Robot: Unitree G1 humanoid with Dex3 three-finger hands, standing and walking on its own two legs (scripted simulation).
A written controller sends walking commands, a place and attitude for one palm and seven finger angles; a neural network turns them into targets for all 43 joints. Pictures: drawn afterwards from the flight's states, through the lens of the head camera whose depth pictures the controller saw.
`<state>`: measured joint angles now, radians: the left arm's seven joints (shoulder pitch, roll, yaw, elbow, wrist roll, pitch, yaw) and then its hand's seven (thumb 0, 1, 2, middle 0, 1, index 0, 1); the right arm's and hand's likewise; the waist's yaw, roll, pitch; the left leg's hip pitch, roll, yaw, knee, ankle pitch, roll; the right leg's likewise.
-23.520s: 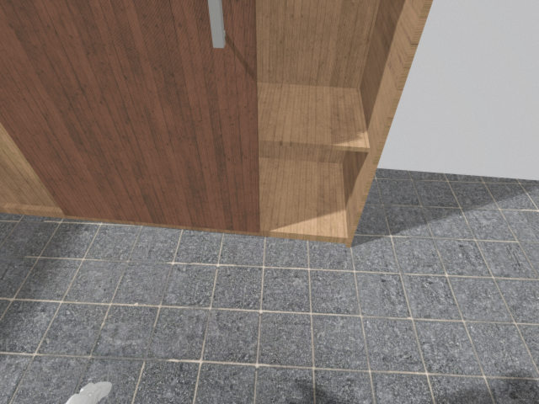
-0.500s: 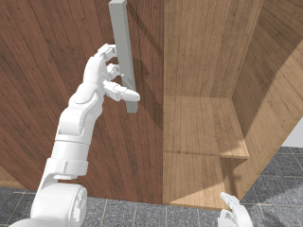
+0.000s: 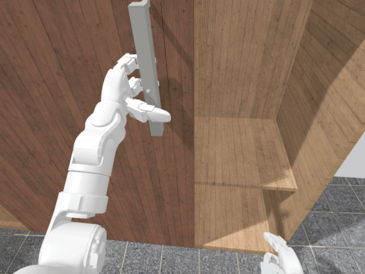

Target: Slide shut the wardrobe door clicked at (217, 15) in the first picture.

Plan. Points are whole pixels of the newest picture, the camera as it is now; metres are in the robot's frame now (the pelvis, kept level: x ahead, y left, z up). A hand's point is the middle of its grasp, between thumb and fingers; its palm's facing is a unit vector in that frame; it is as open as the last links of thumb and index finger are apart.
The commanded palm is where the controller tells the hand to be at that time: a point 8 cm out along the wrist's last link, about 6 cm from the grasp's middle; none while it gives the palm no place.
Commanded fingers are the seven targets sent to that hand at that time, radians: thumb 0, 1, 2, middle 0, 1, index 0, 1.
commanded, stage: slide the fingers in behind the handle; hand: left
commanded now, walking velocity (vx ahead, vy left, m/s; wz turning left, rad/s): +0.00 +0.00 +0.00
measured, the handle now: (152, 76) +0.44 +0.09 +0.26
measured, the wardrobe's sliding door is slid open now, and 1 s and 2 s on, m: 0.40 0.40 0.40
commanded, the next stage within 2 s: grip the handle and tug to test in 0.26 s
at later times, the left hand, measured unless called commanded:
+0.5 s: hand (154, 91) +0.39 +0.08 +0.25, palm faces -0.06 -1.00 -0.03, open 13.6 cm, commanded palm +0.36 +0.13 +0.24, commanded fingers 0.00 -0.13 0.46 -0.34 -1.25 -0.34 -1.25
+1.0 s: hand (156, 91) +0.39 +0.07 +0.25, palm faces -0.07 -1.00 -0.01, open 6.5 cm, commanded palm +0.38 +0.13 +0.24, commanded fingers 0.00 0.90 0.90 -0.45 -1.40 -0.45 -1.40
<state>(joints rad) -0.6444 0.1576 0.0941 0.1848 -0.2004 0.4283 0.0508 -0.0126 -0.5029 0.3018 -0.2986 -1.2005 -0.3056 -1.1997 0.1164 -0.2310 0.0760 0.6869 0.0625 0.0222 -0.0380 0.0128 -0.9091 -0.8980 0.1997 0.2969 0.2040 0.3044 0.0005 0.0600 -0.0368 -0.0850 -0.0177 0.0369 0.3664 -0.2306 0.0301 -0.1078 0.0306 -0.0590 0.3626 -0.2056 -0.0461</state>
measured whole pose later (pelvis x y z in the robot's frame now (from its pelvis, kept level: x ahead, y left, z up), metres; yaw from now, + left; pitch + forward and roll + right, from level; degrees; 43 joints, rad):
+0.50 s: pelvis +0.00 +0.00 +0.00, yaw +0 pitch -3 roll +0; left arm -0.66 0.14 0.06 0.21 -0.19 0.40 0.06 -0.01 -0.44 0.33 -0.31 -1.22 -0.31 -1.21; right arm 0.14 -0.23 0.07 0.70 0.06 0.01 -0.04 0.01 -0.91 -0.90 0.20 0.30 0.20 0.30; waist 0.00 0.06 -0.03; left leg -0.08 -0.02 0.04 0.36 -0.23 0.03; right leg -0.10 0.03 -0.06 0.36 -0.21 -0.04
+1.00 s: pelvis +0.00 +0.00 +0.00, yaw +1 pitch -3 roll +0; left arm -0.71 0.13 0.05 0.26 -0.20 0.41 0.05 0.00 0.52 0.75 -0.41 -1.35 -0.42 -1.36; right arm 0.14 -0.23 0.07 0.71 0.06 0.02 -0.05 0.01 -0.91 -0.90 0.20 0.30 0.20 0.30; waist 0.01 0.06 -0.03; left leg -0.09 -0.02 0.03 0.37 -0.23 0.03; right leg -0.11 0.03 -0.07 0.36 -0.21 -0.04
